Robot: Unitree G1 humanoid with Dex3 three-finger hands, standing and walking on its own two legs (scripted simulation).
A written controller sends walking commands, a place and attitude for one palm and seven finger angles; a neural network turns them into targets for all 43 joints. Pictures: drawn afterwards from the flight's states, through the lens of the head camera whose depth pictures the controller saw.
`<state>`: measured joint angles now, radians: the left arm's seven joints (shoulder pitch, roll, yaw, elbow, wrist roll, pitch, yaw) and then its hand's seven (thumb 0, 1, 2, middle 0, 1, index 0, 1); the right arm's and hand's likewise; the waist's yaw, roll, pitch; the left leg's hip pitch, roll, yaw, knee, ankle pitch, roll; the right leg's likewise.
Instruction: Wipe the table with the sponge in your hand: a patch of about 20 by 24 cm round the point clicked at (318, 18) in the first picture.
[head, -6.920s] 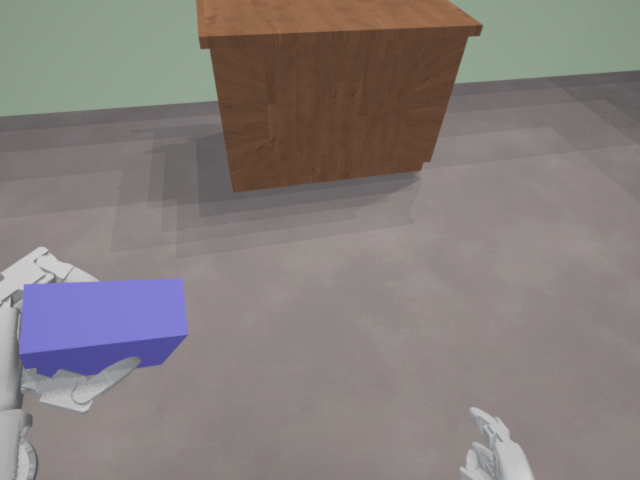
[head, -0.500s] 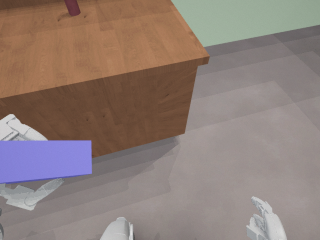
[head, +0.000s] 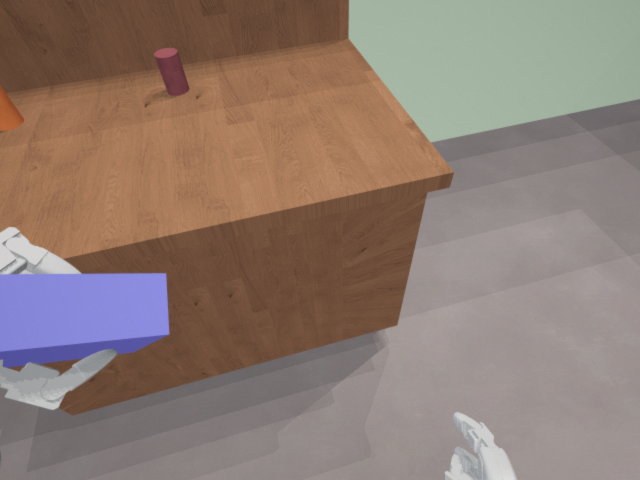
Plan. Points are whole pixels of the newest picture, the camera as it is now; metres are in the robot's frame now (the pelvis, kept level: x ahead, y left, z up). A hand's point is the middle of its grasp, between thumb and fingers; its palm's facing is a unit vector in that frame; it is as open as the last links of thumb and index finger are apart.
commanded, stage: take the last steps up to it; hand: left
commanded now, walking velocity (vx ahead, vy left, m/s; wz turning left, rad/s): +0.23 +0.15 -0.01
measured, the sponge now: (102, 320) +0.22 +0.21 +0.17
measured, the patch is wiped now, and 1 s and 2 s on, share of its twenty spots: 0.00 0.00 0.00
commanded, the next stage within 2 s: come to a stop and stand still in 0.68 s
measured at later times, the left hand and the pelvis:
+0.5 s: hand (54, 240) +0.30 +0.30 +0.18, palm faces +0.40 -0.79 -0.46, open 9.8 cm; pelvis +0.08 +0.05 +0.00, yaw -1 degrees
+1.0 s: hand (97, 230) +0.33 +0.27 +0.17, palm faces +0.35 -0.82 -0.45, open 9.8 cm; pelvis +0.10 +0.05 +0.01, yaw -2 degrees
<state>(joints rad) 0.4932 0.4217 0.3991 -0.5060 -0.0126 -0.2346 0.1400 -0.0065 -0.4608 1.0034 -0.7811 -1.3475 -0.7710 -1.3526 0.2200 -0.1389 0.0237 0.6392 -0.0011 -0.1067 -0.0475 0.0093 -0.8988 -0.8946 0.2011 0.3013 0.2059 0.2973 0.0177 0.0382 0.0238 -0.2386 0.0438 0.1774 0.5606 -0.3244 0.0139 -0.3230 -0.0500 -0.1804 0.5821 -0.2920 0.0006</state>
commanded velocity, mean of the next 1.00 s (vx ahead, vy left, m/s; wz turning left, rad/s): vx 0.11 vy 0.10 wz -0.02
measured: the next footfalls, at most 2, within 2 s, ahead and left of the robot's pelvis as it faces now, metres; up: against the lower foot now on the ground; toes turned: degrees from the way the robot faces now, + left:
left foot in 0.42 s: +0.17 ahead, +0.17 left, +0.00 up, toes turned +9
right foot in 0.74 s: +0.15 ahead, -0.02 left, +0.00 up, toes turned -5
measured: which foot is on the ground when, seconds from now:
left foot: down 0.00-0.00, up 0.02-0.40, down 0.42-0.76, up 0.78-1.00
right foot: down 0.00-0.42, up 0.44-0.72, down 0.74-1.00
